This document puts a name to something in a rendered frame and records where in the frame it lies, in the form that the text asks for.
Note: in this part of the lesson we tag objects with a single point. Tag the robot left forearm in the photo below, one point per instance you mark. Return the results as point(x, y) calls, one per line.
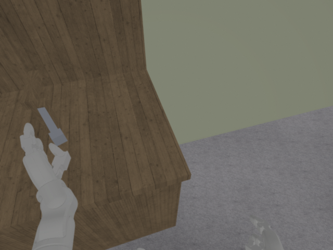
point(58, 206)

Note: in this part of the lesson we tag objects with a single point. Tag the counter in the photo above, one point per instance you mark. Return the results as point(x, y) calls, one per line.
point(85, 62)

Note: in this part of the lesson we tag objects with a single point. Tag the right robot hand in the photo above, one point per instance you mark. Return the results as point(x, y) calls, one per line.
point(269, 239)

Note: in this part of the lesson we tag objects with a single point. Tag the tap lever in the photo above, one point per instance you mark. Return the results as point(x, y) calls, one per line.
point(55, 134)

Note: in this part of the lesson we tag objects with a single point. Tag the left robot hand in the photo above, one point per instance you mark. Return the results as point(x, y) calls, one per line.
point(36, 162)

